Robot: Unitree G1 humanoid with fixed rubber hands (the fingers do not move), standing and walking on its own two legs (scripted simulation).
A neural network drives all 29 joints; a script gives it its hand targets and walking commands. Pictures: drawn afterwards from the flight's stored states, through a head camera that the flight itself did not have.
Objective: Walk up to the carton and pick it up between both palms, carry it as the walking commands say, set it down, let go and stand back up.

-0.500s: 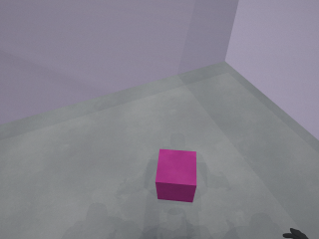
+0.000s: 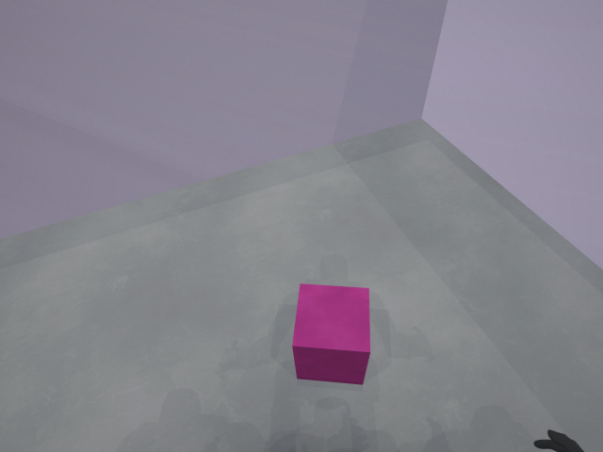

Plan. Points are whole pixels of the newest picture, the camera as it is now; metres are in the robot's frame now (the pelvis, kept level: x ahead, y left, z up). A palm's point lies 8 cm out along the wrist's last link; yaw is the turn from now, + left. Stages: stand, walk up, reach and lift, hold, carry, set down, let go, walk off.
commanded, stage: walk up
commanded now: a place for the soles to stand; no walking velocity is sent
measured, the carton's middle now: (331, 334) +0.58 -0.05 -0.61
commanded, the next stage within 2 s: none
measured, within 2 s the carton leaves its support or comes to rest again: neither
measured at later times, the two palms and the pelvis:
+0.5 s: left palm out of the picture +0.07 +0.33 -0.06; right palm out of the picture +0.10 -0.32 -0.08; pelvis +0.00 +0.00 +0.00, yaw -1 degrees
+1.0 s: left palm out of the picture +0.12 +0.31 -0.07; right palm out of the picture +0.08 -0.35 -0.06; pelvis +0.02 -0.01 +0.00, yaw -3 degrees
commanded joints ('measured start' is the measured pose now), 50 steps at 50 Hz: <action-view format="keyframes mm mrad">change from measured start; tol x32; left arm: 1 15 272 85 0 27 -22 8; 50 -97 162 101 -88 36 9 -120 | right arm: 1 -55 -168 -45 -52 -23 -16 -11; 50 170 -305 -93 -16 -15 -134 -43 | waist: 1 5 -107 -102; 39 12 -235 -182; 50 -50 151 -53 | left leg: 1 -14 10 -115 -42 -119 37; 37 33 141 -144 -144 207 110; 43 428 330 -640 -544 -656 210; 50 338 310 -247 -380 383 202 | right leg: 1 87 -228 504 -286 176 -218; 7 -53 9 -4 -21 72 -27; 14 126 -239 534 -283 262 -236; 21 -27 9 -3 -19 59 -33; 26 125 -226 539 -315 190 -217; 34 -38 12 -4 -21 49 -28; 38 130 -121 296 -206 274 -129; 41 -107 -122 479 -275 -500 -205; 44 -636 -6 100 223 -126 -26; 50 -259 -58 -34 50 -88 -10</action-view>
